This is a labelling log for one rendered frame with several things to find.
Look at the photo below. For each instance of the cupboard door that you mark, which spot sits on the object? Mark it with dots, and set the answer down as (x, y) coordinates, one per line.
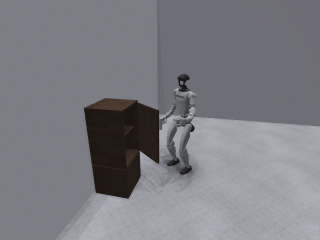
(148, 131)

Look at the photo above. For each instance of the right robot upper arm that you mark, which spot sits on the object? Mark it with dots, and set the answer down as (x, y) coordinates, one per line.
(174, 92)

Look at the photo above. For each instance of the humanoid robot head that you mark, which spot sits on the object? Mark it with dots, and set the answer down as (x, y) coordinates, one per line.
(184, 78)

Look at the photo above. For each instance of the robot left forearm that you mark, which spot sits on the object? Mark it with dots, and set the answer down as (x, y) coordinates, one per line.
(191, 116)

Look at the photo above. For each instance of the robot left thigh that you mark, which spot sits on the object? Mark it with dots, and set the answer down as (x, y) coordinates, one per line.
(185, 136)

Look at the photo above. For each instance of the robot right forearm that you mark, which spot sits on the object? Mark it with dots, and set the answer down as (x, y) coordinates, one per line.
(170, 112)

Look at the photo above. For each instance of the robot left hand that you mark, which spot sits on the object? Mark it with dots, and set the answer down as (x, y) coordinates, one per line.
(183, 121)

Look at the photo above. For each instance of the left robot upper arm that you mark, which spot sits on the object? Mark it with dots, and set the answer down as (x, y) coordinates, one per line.
(192, 97)

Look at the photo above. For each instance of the robot right hand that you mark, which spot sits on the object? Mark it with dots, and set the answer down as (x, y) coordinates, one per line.
(164, 119)

